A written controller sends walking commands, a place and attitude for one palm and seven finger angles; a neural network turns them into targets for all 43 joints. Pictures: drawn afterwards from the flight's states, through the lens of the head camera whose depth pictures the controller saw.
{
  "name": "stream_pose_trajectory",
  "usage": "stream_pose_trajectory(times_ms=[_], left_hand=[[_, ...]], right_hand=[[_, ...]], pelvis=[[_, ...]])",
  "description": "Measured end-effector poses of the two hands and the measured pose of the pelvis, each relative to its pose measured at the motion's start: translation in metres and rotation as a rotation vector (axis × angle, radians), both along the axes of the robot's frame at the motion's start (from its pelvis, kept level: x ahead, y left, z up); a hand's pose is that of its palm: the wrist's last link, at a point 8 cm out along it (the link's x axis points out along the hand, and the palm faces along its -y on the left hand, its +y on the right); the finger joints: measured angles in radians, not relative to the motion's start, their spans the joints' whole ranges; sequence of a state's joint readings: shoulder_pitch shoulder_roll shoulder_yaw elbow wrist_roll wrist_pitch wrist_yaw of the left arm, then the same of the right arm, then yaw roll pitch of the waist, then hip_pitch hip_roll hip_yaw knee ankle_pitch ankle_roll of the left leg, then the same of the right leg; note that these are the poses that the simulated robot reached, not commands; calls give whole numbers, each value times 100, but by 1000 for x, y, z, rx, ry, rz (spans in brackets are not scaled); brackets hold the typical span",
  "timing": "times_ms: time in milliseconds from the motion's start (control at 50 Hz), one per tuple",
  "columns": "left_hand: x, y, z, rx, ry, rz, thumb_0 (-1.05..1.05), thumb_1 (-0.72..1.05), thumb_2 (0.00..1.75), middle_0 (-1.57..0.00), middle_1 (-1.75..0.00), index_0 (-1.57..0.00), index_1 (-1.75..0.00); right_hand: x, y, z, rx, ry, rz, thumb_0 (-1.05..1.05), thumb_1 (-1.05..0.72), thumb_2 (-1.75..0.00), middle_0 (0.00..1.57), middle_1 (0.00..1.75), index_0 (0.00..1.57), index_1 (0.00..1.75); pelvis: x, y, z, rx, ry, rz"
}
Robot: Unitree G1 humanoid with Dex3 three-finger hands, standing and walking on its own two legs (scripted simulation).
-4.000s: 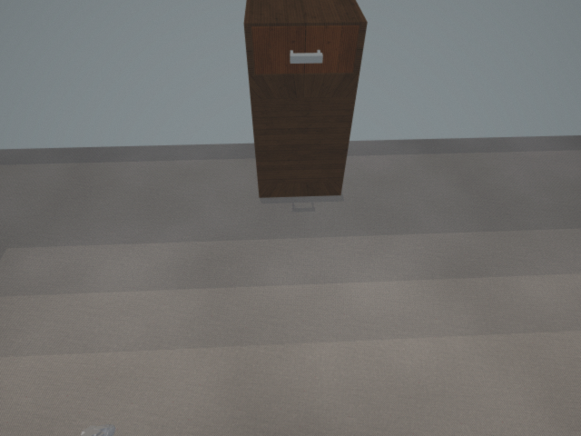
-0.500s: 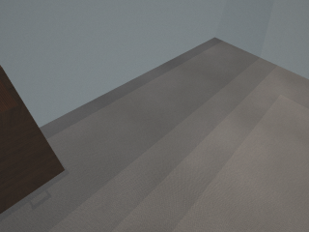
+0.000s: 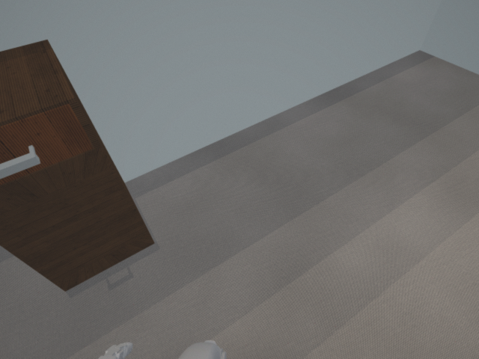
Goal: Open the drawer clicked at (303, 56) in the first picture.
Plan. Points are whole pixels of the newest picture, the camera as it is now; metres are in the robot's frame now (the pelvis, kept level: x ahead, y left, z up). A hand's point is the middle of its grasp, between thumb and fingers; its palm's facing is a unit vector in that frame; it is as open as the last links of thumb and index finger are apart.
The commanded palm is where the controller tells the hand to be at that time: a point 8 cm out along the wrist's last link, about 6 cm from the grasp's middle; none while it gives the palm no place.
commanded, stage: turn to face it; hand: left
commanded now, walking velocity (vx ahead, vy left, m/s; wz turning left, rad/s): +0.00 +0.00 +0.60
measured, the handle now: (13, 161) +0.59 +0.62 -0.05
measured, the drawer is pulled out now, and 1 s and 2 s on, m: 0.00 0.00 0.00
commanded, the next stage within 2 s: take the last steps up to it in 0.78 s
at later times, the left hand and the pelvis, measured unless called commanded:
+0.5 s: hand out of the picture +0.00 +0.27 -0.16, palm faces +0.35 -0.89 -0.28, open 7.4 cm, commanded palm none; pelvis +0.00 +0.03 +0.00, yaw +18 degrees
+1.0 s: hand out of the picture -0.07 +0.20 -0.18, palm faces +0.56 -0.80 -0.21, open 7.4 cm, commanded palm none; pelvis +0.01 +0.02 -0.01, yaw +31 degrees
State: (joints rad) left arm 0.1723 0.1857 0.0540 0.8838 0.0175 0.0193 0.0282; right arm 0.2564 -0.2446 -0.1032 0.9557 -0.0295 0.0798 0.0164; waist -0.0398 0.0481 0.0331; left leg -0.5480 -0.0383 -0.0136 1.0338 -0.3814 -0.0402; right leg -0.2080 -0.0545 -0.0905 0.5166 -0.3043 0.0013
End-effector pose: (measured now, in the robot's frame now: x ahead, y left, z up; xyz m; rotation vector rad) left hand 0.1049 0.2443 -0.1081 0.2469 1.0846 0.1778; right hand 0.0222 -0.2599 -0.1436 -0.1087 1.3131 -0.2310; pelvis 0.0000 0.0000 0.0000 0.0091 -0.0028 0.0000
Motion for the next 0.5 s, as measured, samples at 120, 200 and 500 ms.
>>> stream_pose_trajectory(times_ms=[120, 200, 500], left_hand=[[-35, 5, -6, -19, 37, 86, 0, 90, 90, -20, -30, -20, -29], [-71, 19, -21, -44, 93, 170, 0, 90, 90, -21, -30, -20, -30], [-131, 64, -21, -30, 152, 395, 0, 91, 90, -20, -30, -19, -29]], right_hand=[[47, -1, 8, -17, -30, 127, 0, -91, -90, 20, 30, 19, 29], [91, 15, 12, -41, -66, 237, 1, -91, -90, 20, 30, 19, 29], [163, 75, 24, -50, -167, 473, 0, -90, -90, 20, 30, 20, 30]], pelvis=[[1, 1, 1, 22, -11, 94], [1, 11, -3, 19, -4, 148], [5, 29, -2, -16, 10, 314]])
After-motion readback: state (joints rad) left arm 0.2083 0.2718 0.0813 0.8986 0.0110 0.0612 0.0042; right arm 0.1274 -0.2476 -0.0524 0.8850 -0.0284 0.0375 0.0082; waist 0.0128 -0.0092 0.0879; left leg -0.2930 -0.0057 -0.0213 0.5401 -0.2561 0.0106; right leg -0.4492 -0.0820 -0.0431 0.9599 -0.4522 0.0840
